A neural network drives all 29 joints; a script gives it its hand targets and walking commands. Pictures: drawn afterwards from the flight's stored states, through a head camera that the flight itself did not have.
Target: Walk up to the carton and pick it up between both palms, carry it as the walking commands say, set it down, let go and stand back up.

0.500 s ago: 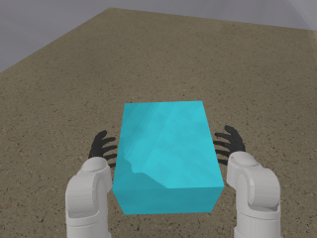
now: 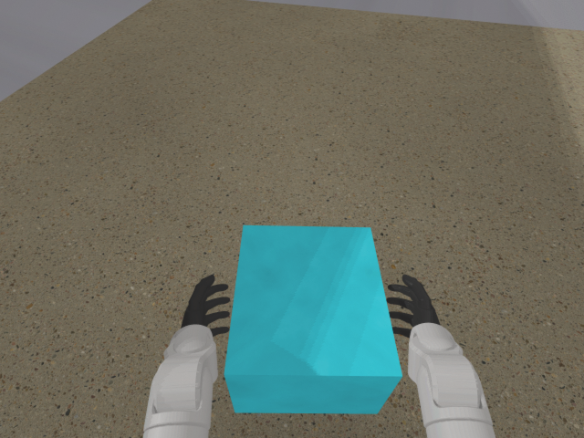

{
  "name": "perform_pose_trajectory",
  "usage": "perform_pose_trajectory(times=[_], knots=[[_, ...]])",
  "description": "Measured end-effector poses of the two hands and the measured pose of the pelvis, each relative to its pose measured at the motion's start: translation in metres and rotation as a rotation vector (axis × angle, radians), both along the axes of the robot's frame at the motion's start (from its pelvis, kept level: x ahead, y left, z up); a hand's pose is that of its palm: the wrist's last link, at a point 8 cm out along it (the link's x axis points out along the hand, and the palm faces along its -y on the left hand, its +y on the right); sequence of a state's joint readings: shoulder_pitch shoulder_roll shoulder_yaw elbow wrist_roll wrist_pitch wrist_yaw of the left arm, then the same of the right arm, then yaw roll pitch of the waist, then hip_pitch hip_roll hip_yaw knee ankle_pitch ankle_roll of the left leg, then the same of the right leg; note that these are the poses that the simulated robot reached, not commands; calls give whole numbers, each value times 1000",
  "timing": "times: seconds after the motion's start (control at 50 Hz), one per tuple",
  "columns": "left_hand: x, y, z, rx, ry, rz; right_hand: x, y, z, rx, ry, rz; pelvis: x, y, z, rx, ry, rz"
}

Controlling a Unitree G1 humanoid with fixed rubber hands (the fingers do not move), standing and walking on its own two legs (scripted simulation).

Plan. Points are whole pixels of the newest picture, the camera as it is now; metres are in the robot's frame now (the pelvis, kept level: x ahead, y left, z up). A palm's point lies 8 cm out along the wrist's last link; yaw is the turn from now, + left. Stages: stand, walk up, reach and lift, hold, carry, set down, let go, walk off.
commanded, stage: set down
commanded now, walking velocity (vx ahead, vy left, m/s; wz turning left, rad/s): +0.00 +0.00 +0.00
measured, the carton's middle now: (306, 314) +0.32 +0.00 -0.09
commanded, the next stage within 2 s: none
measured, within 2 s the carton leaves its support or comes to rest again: neither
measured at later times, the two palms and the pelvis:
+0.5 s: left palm (196, 311) +0.31 +0.17 -0.04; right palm (399, 313) +0.30 -0.14 -0.04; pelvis -0.01 +0.02 -0.01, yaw +0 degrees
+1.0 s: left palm (221, 325) +0.32 +0.15 -0.13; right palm (395, 326) +0.31 -0.16 -0.13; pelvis -0.05 +0.00 -0.08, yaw +0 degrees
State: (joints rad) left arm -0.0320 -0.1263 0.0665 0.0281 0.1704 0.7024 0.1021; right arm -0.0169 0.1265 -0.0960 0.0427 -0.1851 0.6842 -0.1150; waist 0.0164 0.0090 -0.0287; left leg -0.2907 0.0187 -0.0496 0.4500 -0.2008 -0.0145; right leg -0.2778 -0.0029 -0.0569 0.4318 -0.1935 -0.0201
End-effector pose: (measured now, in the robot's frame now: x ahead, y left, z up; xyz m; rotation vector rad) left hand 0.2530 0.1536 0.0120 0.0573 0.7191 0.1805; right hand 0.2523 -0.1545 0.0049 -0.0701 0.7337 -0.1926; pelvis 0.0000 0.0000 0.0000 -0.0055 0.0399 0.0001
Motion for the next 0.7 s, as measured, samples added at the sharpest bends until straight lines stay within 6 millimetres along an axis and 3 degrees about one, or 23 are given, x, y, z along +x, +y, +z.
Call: perform_pose_trajectory(times=[0.1,0.24,0.5,0.7], knots=[[19,14,8,-25,-58,20,14,14,14,-32,-60,39,-9,8,-2,-9,-27,-2],[40,23,-1,-20,-13,32,30,22,-1,15,-12,44,-17,17,-7,-13,-67,2],[53,20,-48,-29,19,2,43,16,-40,9,13,50,-14,19,-14,-13,36,1],[53,13,-83,-11,9,-1,44,9,-76,14,-5,54,-24,11,-30,-4,169,-2]])
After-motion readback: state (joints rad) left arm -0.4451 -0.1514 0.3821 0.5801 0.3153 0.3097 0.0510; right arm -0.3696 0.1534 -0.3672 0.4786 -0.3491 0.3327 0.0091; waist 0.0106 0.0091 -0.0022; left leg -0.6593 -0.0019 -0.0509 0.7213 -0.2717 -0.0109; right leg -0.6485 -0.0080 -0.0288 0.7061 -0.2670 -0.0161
